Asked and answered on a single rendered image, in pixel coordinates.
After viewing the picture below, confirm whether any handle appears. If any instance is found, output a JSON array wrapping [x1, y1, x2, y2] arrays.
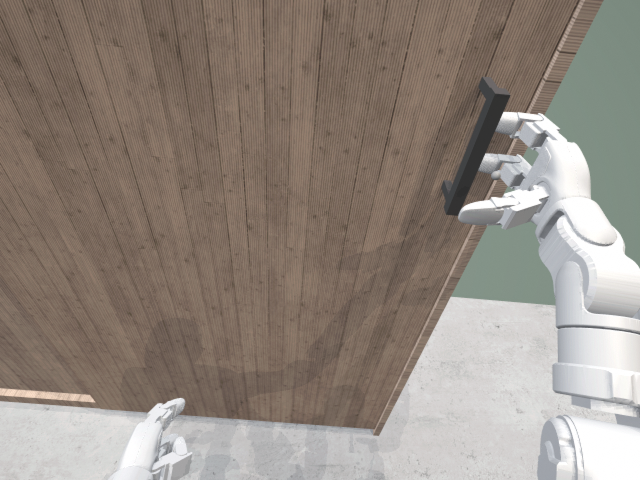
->
[[441, 77, 511, 216]]

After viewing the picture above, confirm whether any robot left hand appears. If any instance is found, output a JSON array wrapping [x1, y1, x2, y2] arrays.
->
[[116, 398, 192, 480]]

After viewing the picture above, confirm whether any robot right forearm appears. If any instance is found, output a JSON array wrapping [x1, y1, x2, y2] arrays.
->
[[535, 197, 640, 428]]

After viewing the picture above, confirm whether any right robot upper arm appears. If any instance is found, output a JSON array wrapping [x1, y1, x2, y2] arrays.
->
[[537, 414, 640, 480]]

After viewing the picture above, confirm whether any robot right hand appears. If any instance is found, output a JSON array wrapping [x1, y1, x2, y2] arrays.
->
[[458, 112, 591, 230]]

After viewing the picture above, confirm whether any wardrobe door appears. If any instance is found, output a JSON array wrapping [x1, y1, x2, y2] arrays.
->
[[0, 277, 90, 395], [0, 0, 580, 429]]

